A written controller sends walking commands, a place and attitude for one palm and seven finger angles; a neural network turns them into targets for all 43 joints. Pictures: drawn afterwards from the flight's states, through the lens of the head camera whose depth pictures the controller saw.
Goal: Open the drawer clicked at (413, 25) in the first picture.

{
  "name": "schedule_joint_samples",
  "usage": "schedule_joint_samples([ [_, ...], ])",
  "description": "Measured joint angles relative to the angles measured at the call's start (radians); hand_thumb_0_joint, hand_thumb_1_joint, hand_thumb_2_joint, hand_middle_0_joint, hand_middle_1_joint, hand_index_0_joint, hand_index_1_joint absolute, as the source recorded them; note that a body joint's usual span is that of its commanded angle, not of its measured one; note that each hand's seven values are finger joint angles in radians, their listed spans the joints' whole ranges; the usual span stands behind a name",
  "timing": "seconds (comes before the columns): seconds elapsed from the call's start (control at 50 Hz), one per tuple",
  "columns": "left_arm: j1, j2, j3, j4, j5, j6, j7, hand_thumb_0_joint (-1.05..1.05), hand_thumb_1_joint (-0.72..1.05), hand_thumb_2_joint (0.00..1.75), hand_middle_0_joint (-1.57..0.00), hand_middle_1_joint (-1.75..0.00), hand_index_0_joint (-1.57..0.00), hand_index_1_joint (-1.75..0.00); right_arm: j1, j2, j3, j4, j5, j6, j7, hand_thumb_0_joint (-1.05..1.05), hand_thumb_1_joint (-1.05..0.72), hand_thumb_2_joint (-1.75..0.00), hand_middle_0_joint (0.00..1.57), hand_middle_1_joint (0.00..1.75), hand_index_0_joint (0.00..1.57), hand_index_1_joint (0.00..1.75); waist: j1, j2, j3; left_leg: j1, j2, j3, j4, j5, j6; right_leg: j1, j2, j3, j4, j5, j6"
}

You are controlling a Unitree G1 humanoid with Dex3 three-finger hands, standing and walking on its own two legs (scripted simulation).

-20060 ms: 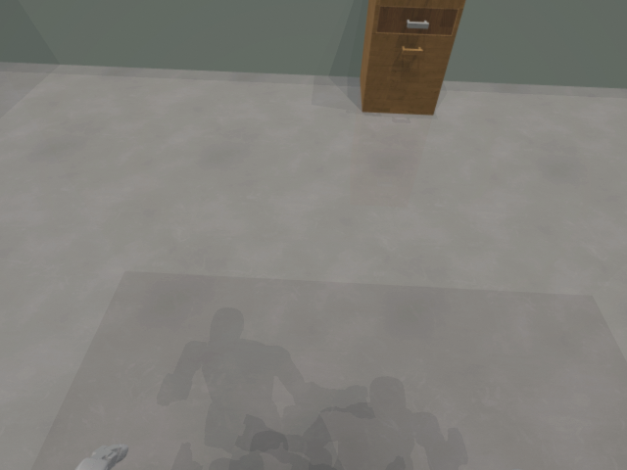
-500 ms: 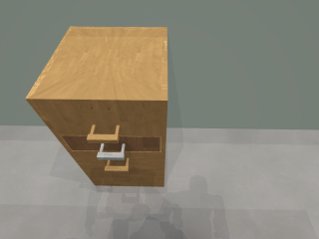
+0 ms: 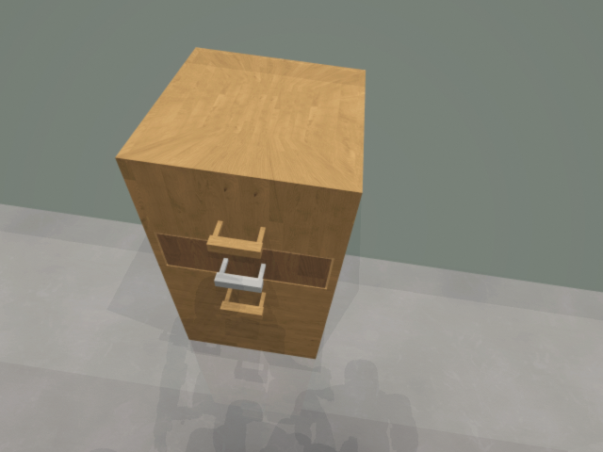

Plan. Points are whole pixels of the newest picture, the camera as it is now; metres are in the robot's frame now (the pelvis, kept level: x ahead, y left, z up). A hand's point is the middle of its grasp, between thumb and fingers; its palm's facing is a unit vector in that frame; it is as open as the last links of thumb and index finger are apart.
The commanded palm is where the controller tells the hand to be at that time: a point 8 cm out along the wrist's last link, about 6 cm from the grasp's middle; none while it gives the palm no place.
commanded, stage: come to a stop and stand still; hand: left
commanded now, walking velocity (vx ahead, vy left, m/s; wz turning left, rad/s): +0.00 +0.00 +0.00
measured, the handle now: (241, 274) +0.49 +0.18 -0.23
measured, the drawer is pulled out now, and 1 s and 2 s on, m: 0.00 0.00 0.00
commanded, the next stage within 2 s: look again from close up in 0.88 s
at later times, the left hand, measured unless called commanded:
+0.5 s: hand out of the picture -0.07 +0.19 -0.16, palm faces -0.01 -0.98 -0.20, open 16.4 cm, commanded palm none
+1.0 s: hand out of the picture -0.07 +0.14 -0.16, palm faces +0.03 -0.99 -0.15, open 16.2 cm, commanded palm none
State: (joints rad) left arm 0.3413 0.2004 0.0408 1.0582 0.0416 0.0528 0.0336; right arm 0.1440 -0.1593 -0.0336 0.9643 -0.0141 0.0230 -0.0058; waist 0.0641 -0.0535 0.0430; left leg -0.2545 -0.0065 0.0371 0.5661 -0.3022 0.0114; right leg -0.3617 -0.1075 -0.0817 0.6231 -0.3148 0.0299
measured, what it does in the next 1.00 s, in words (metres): steps on the spot: right foot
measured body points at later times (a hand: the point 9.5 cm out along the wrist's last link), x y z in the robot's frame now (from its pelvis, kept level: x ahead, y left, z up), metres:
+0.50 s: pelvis -0.03 +0.02 +0.01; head -0.02 +0.02 +0.46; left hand -0.06 +0.24 -0.14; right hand -0.06 -0.19 -0.15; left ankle +0.00 +0.10 -0.73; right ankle -0.09 -0.08 -0.73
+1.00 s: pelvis -0.03 +0.00 +0.01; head -0.02 +0.00 +0.46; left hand -0.07 +0.19 -0.15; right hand -0.06 -0.20 -0.15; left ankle +0.00 +0.10 -0.73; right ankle -0.09 -0.08 -0.73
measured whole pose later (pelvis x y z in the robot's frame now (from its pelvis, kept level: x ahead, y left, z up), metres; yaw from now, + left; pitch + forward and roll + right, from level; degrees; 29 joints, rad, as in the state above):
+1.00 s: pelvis -0.03 +0.00 +0.01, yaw -2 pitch +0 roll +0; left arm 0.37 0.08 -0.01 1.15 0.01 -0.03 0.05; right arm 0.33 -0.10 0.02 1.15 -0.02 0.00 -0.03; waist 0.00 0.00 0.00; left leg -0.24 -0.01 0.06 0.41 -0.17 0.03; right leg -0.10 0.03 -0.05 0.39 -0.30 -0.05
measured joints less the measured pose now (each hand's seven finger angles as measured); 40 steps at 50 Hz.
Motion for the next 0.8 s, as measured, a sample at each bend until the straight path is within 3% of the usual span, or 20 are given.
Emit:
schedule_joint_samples([
  [0.06,-0.005,0.012,-0.003,0.009,0.008,0.010,0.001,-0.06,-0.51,0.29,-0.15,-0.30,-0.15,-0.30,0.029,0.021,0.014,0.003,-0.008,0.002,-0.009,0.00,-0.92,-0.90,0.20,0.30,0.20,0.30,-0.007,-0.002,-0.017,0.008,-0.007,0.007,-0.032,0.019,0.034,-0.036,0.036,0.040,0.142,-0.098,-0.015],
  [0.16,0.004,0.011,-0.006,0.021,0.004,-0.007,-0.001,-0.06,-0.50,0.29,-0.15,-0.30,-0.15,-0.30,0.057,0.010,0.020,0.020,-0.006,-0.003,-0.021,-0.01,-0.94,-0.90,0.20,0.30,0.20,0.30,-0.018,0.008,-0.037,0.017,-0.031,0.024,-0.133,0.088,0.057,-0.028,0.062,0.060,0.266,-0.069,-0.013],
  [0.26,0.003,-0.005,-0.023,0.048,-0.002,-0.018,0.001,-0.06,-0.50,0.29,-0.15,-0.30,-0.14,-0.30,0.085,0.006,0.025,0.053,-0.006,-0.017,-0.028,-0.01,-0.94,-0.90,0.20,0.30,0.20,0.30,-0.034,0.014,-0.038,0.014,-0.061,0.048,-0.185,0.125,0.071,0.101,0.065,0.056,0.060,-0.103,-0.008],
  [0.32,0.001,-0.015,-0.034,0.066,-0.007,-0.032,0.005,-0.06,-0.50,0.29,-0.15,-0.30,-0.14,-0.30,0.108,0.006,0.028,0.080,0.000,-0.024,-0.028,-0.01,-0.94,-0.90,0.20,0.30,0.20,0.30,-0.043,0.013,-0.039,0.001,-0.079,0.063,-0.178,0.128,0.068,0.197,0.062,0.064,-0.140,-0.025,-0.018],
  [0.36,-0.006,-0.038,-0.044,0.083,-0.010,-0.039,0.008,-0.06,-0.50,0.29,-0.15,-0.30,-0.14,-0.30,0.119,-0.006,0.028,0.109,0.006,-0.022,-0.027,0.00,-0.94,-0.90,0.20,0.30,0.20,0.30,-0.050,0.049,-0.031,0.007,-0.063,0.056,-0.176,0.128,0.063,0.221,0.079,0.057,-0.180,-0.017,-0.030],
  [0.42,-0.001,-0.057,-0.054,0.088,-0.018,-0.054,0.008,-0.05,-0.50,0.29,-0.15,-0.30,-0.14,-0.30,0.144,-0.005,0.037,0.141,0.004,-0.021,-0.022,0.00,-0.94,-0.90,0.20,0.30,0.20,0.30,-0.061,0.070,-0.028,0.027,-0.054,0.047,-0.197,0.145,0.058,0.244,0.090,0.048,-0.207,0.004,-0.037],
  [0.58,0.006,-0.086,-0.061,0.097,-0.028,-0.055,0.010,-0.03,-0.49,0.30,-0.15,-0.30,-0.15,-0.30,0.196,0.037,0.056,0.194,0.001,-0.011,-0.016,0.00,-0.92,-0.90,0.20,0.30,0.20,0.30,-0.071,0.046,-0.029,0.048,-0.038,0.041,-0.207,0.157,0.042,0.265,0.107,0.045,-0.218,0.017,-0.052],
  [0.8,0.026,-0.120,-0.052,0.091,-0.036,-0.064,0.011,-0.01,-0.48,0.30,-0.15,-0.30,-0.15,-0.30,0.211,0.062,0.052,0.195,-0.002,-0.018,-0.025,0.00,-0.91,-0.90,0.20,0.30,0.20,0.30,-0.067,0.039,-0.031,0.025,-0.021,0.033,-0.190,0.154,0.028,0.252,0.125,0.038,-0.220,0.021,-0.068],
])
